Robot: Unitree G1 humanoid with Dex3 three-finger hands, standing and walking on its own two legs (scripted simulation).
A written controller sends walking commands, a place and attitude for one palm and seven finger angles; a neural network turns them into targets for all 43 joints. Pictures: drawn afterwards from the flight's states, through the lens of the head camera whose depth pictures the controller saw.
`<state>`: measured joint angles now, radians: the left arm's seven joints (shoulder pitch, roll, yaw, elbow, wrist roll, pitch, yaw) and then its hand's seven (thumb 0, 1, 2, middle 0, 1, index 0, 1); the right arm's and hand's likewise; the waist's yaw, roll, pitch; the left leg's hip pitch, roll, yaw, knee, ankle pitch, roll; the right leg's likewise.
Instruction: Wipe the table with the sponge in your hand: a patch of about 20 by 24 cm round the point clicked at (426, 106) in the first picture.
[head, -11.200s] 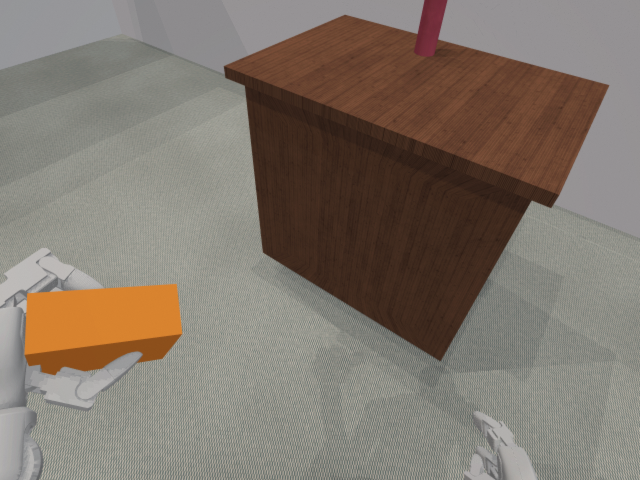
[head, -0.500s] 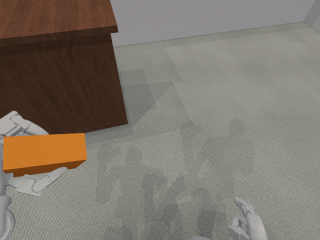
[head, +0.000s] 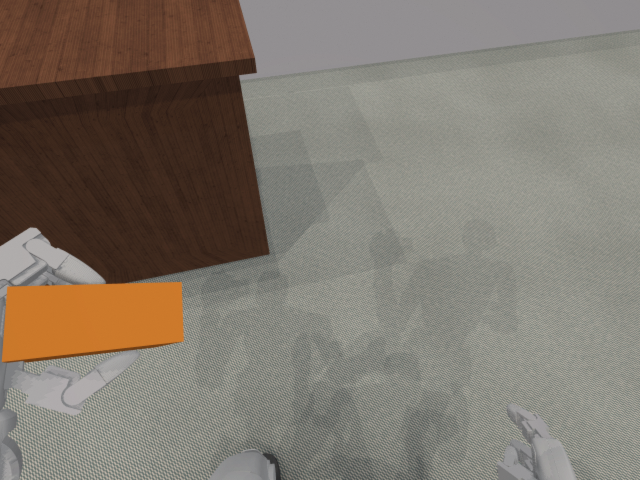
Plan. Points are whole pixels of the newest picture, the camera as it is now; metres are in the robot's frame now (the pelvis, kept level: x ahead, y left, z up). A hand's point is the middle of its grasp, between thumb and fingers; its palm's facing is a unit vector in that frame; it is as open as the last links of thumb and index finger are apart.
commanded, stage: take the last steps up to it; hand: left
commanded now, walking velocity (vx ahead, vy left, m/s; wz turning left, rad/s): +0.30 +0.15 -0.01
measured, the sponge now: (120, 321) +0.23 +0.20 +0.15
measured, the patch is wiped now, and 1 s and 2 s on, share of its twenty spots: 0.00 0.00 0.00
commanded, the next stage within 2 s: come to a stop and stand still in 1.44 s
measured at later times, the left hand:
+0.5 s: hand (60, 211) +0.32 +0.28 +0.17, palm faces +0.40 -0.78 -0.48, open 9.5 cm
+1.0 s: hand (28, 114) +0.45 +0.37 +0.18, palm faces +0.38 -0.82 -0.43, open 9.5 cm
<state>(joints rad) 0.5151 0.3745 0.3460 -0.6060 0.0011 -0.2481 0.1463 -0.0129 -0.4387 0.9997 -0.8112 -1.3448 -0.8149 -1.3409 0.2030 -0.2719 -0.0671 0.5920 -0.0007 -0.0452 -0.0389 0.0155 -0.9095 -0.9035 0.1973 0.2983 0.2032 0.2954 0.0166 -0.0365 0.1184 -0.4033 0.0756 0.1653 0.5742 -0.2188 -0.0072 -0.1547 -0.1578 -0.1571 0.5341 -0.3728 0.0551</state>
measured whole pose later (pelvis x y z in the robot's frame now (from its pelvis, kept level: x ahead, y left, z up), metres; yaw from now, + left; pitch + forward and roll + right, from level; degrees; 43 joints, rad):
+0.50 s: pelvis +0.10 +0.04 -0.01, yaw -1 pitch +1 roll +0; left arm 0.44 0.37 0.36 -0.46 -0.02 -0.21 0.14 -0.01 -0.44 1.00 -0.81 -1.34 -0.81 -1.34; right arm 0.20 -0.19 0.00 0.67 0.00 -0.06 -0.04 0.01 -0.90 -0.90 0.20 0.30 0.21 0.30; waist 0.03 0.05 0.04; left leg -0.40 0.03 0.11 0.95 -0.44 0.00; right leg -0.30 -0.06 -0.20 0.63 -0.33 -0.04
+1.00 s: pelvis +0.21 +0.13 +0.00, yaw -2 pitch +1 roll +0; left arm 0.42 0.39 0.41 -0.53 -0.02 -0.24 0.15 -0.01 -0.44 1.00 -0.81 -1.34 -0.82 -1.34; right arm 0.18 -0.12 0.00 0.60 0.02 -0.10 -0.02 0.01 -0.91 -0.90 0.20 0.30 0.20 0.30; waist 0.00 -0.02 0.06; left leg -0.33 0.06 0.18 0.55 -0.24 0.05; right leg -0.48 -0.09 -0.12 1.08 -0.47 0.03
